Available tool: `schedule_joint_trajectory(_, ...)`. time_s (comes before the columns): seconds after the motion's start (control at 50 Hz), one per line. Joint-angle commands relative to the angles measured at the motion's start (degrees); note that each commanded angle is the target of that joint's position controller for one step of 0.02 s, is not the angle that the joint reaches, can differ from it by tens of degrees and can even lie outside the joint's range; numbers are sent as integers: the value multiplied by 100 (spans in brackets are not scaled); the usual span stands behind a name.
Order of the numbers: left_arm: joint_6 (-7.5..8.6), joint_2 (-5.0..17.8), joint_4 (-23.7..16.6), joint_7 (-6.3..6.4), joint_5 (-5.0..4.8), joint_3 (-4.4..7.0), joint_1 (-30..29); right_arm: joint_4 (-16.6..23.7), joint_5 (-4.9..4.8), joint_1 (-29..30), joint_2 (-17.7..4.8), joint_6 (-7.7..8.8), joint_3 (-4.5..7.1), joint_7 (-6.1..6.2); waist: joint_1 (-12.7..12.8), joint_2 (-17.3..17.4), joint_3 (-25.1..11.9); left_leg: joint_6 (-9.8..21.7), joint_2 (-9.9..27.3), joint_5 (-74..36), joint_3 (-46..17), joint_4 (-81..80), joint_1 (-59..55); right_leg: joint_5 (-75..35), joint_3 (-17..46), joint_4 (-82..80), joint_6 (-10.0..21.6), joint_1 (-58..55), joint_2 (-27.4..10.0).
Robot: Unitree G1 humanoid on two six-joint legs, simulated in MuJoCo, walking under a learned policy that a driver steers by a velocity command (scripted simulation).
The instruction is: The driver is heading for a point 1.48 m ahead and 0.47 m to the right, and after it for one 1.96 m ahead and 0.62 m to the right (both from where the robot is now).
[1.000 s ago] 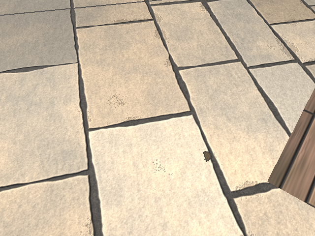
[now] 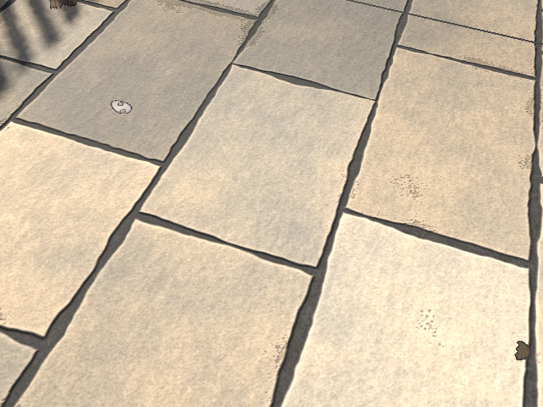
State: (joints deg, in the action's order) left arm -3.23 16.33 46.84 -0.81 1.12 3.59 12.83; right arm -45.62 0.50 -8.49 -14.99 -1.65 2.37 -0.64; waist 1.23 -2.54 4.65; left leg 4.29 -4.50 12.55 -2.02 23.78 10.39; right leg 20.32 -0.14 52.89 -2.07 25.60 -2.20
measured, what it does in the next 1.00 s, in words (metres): steps on the spot, turning right: right foot, then right foot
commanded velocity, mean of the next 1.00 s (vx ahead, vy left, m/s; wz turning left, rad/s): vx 0.05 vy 0.00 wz -0.41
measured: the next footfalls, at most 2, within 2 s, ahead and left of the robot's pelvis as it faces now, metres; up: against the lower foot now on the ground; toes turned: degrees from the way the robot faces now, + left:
right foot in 0.16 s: +0.05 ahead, -0.13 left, +0.00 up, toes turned -2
right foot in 0.64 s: +0.02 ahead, -0.14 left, +0.00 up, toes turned -18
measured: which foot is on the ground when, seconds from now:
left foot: down 0.00-0.62, up 0.64-1.00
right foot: up 0.00-0.14, down 0.16-0.36, up 0.38-0.62, down 0.64-1.00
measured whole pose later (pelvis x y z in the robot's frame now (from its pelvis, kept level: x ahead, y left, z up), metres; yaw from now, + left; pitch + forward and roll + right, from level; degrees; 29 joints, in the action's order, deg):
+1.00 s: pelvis +0.02 -0.06 +0.00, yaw -29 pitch +1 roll +1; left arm -0.9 16.9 46.4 -1.4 1.2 3.5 18.5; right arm -45.2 2.3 -8.3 -17.3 -0.8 3.3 -1.5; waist 2.7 1.2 1.7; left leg -2.7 0.7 16.1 -3.1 44.3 25.9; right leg 12.2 9.1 22.6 5.7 10.4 7.2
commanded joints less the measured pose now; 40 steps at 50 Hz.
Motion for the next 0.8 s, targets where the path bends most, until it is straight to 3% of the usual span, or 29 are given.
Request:
schedule_joint_trajectory(0.02,24,284,-189,5,-14,29,47,121,60,-104,-612,99,72,38,-177,924,-547,712,1442,-1876,-879,-614,-259,-112,50,-831,37,-424,-21)
schedule_joint_trajectory(0.04,28,220,-144,0,-28,1,29,61,90,-101,-533,116,17,45,-192,918,-551,667,1440,-1568,-842,-664,-76,-128,33,-1178,79,-774,8)
schedule_joint_trajectory(0.08,35,260,-92,7,-59,-1,-29,-38,138,-68,-652,134,10,65,-199,960,-437,618,1498,-1183,-898,-633,165,-64,-43,-1640,193,-1198,130)
schedule_joint_trajectory(0.12,96,343,-73,12,-52,9,51,-67,85,65,-874,121,70,109,9,767,-363,460,1492,-1079,-879,-340,270,-640,-78,-2507,324,-1566,195)
schedule_joint_trajectory(0.14,165,420,-78,20,-14,9,37,-101,82,-10,-881,130,87,135,33,600,-370,269,1420,-954,-846,-190,317,-1188,172,-2944,369,-1792,63)
schedule_joint_trajectory(0.16,251,633,-71,40,43,36,138,-56,113,-80,-831,144,102,157,-48,328,-478,81,1198,-759,-687,158,370,-1958,726,-2966,452,-1979,-361)
schedule_joint_trajectory(0.18,272,1055,-47,35,-52,150,-97,-17,64,-330,-659,142,91,150,-419,-476,-419,-79,587,-147,-172,295,449,-2693,1372,-2857,743,-1713,-706)
schedule_joint_trajectory(0.2,275,943,-32,-7,-98,169,-32,-88,82,-212,-668,118,93,186,-183,-649,-407,-200,382,305,110,617,350,-2696,1797,-3041,998,-1482,-965)
schedule_joint_trajectory(0.22,270,848,-19,-25,-69,150,-6,-70,83,-158,-610,104,99,195,-153,-805,-359,-232,310,513,179,819,373,-2662,2052,-3148,1119,-1394,-1086)
schedule_joint_trajectory(0.26,230,844,-92,-22,-54,173,-151,-68,56,-259,-558,102,119,155,-193,-887,-393,-199,263,697,199,933,427,-2465,2148,-3162,1161,-1311,-997)
schedule_joint_trajectory(0.3,193,837,-165,-16,-61,205,-323,-55,53,-419,-514,148,128,142,-275,-748,-510,-153,328,624,129,697,221,-2407,2061,-2982,1062,-1130,-772)
schedule_joint_trajectory(0.32,180,792,-221,-22,-71,210,-405,-44,72,-528,-563,182,144,160,-312,-572,-589,-120,489,555,-8,457,34,-2314,1966,-2791,956,-972,-615)
schedule_joint_trajectory(0.34,171,664,-320,-39,-119,191,-440,-16,91,-494,-771,193,208,187,-242,-36,-600,-35,808,610,-343,187,-95,-1981,1635,-2479,780,-661,-276)
schedule_joint_trajectory(0.36,168,574,-411,-55,-155,171,-576,-16,105,-567,-955,180,277,200,-281,540,-562,167,1257,478,-864,-277,-302,-1373,1127,-1889,582,-245,192)
schedule_joint_trajectory(0.38,157,487,-478,-73,-104,153,-577,-51,144,-674,-1176,146,341,202,-300,1192,-458,517,1988,-307,-1473,-609,-530,-402,492,-1215,444,231,636)
schedule_joint_trajectory(0.4,124,544,-476,-75,-6,193,-520,21,141,-583,-1080,133,309,220,-292,1350,-416,957,2601,-1454,-1718,-616,-549,1050,145,-200,434,520,598)
schedule_joint_trajectory(0.42,94,605,-499,-88,29,232,-569,80,122,-645,-940,136,269,230,-298,925,-350,1204,2755,-2258,-1592,-559,-534,1338,151,469,431,705,420)
schedule_joint_trajectory(0.44,69,516,-499,-113,-3,219,-548,89,115,-545,-863,134,241,239,-178,691,-299,1144,2590,-2503,-1214,-472,-488,1183,198,504,409,658,259)
schedule_joint_trajectory(0.5,24,322,-507,-219,-83,123,-517,120,154,-228,-970,120,274,201,-153,1172,-367,613,1914,-2634,-113,-208,-332,540,-167,-338,294,-53,289)
schedule_joint_trajectory(0.56,1,438,-686,-235,-114,138,-720,54,95,-453,-1142,97,328,125,-319,1314,-558,471,2002,-2458,79,96,-474,401,-413,-1174,352,-537,421)
schedule_joint_trajectory(0.6,35,418,-666,-175,-48,144,-497,48,18,-423,-1200,84,356,87,-118,1112,-680,210,1982,-1936,338,736,-237,-245,-539,-2214,473,-1213,551)
schedule_joint_trajectory(0.62,105,548,-634,-108,23,174,-328,-2,26,-601,-1154,91,360,63,-1,650,-785,-85,1807,-1189,622,1445,238,-937,-108,-2960,560,-1855,444)
schedule_joint_trajectory(0.64,204,1229,-677,-50,89,310,-86,189,93,-756,-805,67,287,33,-46,-818,-931,-490,1196,1207,1127,3006,1571,-1945,2015,-3495,902,-2725,-1064)
schedule_joint_trajectory(0.66,200,1832,-625,-111,-67,447,385,579,120,-204,-637,-30,202,74,250,-1134,-1048,-606,393,2706,555,3731,2495,-3608,3413,-3434,1934,-2651,-2084)
schedule_joint_trajectory(0.68,189,1602,-549,-116,-139,426,524,571,110,-6,-805,-91,225,110,326,-438,-954,-586,580,2461,35,4201,2594,-3447,3126,-3375,2145,-2616,-1911)
schedule_joint_trajectory(0.7,167,1270,-564,-79,-129,318,202,519,49,2,-783,-89,225,109,140,-281,-507,-560,667,1958,-46,4305,2651,-3126,2567,-3364,2001,-2282,-1548)
schedule_joint_trajectory(0.72,130,1035,-612,-37,-111,250,-179,417,24,-104,-811,-38,238,107,-68,-138,-320,-560,761,1439,-104,4013,2500,-2843,2125,-3413,1706,-2022,-1106)
schedule_joint_trajectory(0.76,115,921,-649,17,-110,214,-367,291,136,-338,-875,-23,259,79,-177,-308,-474,-616,696,931,-15,3852,2143,-3225,1763,-3393,1493,-1956,-719)
schedule_joint_trajectory(0.8,142,960,-558,-16,-108,228,-76,301,174,-355,-819,-23,246,5,-122,-205,-713,-660,638,758,8,3639,2073,-1835,1891,-3616,1527,-2026,-605)
Keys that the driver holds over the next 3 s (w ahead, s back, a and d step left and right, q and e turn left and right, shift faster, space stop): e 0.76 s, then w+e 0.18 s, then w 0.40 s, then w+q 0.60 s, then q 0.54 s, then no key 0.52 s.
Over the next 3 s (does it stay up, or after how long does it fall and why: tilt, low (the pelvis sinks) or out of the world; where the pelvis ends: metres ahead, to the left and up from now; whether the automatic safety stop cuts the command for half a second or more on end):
stays up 0.56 -0.35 0.00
